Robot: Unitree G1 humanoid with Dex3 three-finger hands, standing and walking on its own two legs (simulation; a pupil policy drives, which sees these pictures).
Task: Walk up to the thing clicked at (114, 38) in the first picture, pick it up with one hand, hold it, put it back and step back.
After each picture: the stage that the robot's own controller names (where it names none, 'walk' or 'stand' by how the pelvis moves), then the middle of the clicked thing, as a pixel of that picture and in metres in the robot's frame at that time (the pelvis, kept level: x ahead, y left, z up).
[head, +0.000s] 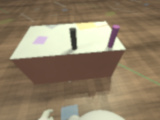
stand; (112, 37) +0.88 -0.19 -0.02
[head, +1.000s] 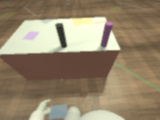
rise first; (105, 35) +0.78 -0.10 +0.02
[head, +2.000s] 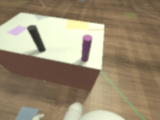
sink last; (86, 49) +0.54 +0.13 +0.01
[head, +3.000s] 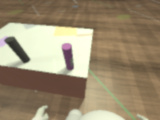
stand; (68, 58) +0.46 +0.21 +0.02
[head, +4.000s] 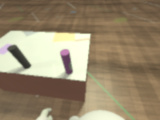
stand; (67, 63) +0.46 +0.22 -0.02
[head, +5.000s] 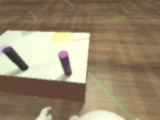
stand; (66, 65) +0.43 +0.22 -0.01
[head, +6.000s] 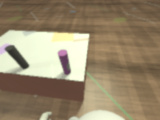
stand; (65, 63) +0.46 +0.24 -0.02
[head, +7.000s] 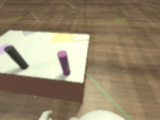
stand; (64, 64) +0.44 +0.24 -0.02
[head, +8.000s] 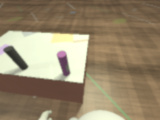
stand; (64, 64) +0.44 +0.24 -0.02
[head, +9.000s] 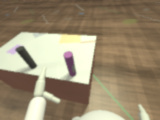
rise first; (70, 65) +0.44 +0.22 -0.02
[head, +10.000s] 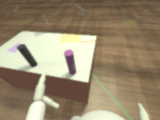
go down; (70, 63) +0.46 +0.22 -0.02
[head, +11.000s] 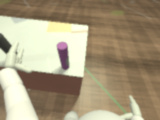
go down; (64, 57) +0.47 +0.20 +0.00
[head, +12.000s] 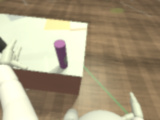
go down; (62, 56) +0.46 +0.21 +0.02
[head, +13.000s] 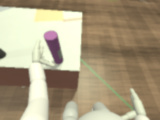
close in; (55, 50) +0.47 +0.22 +0.06
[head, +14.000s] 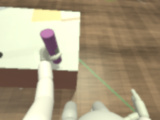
close; (53, 49) +0.47 +0.23 +0.07
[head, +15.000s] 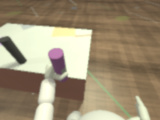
lift; (60, 67) +0.32 +0.21 +0.12
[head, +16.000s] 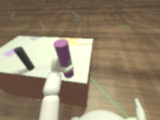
hold; (65, 61) +0.33 +0.18 +0.18
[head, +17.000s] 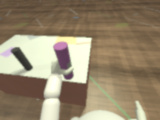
hold; (65, 63) +0.33 +0.18 +0.16
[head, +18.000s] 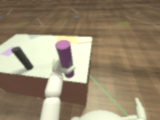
crouch; (66, 61) +0.33 +0.17 +0.17
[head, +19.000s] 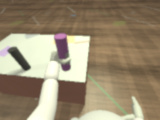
crouch; (63, 54) +0.41 +0.19 +0.16
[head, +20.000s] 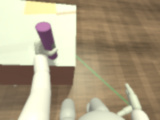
lower; (49, 44) +0.50 +0.22 +0.07
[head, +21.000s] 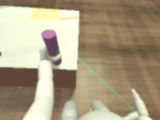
lower; (53, 50) +0.46 +0.22 +0.07
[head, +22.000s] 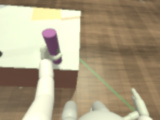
lower; (54, 49) +0.47 +0.22 +0.07
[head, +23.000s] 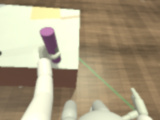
lower; (52, 48) +0.47 +0.22 +0.07
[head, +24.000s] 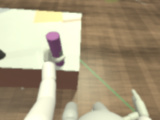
open; (57, 51) +0.46 +0.21 +0.06
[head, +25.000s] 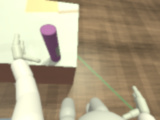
rise; (53, 46) +0.46 +0.21 +0.07
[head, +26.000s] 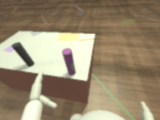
sink last; (69, 63) +0.44 +0.21 +0.02
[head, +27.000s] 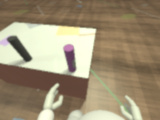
stand; (70, 60) +0.44 +0.20 +0.03
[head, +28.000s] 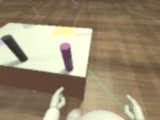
stand; (67, 58) +0.45 +0.21 +0.04
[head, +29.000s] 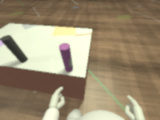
stand; (67, 59) +0.45 +0.21 +0.04
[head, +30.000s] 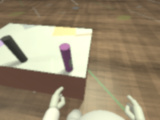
stand; (67, 59) +0.44 +0.21 +0.05
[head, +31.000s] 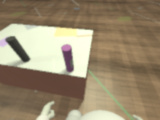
stand; (68, 59) +0.45 +0.21 +0.02
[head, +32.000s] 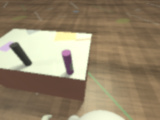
walk; (68, 63) +0.46 +0.22 -0.02
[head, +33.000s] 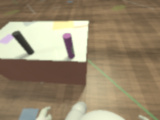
walk; (69, 47) +0.59 +0.24 +0.00
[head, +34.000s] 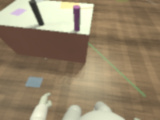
walk; (76, 19) +0.92 +0.21 +0.01
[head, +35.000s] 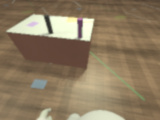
stand; (80, 28) +1.05 +0.22 +0.00
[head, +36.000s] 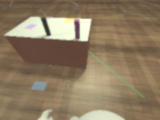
stand; (77, 29) +1.04 +0.23 -0.02
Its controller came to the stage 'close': yes
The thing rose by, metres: 0.21
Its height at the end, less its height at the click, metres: +0.00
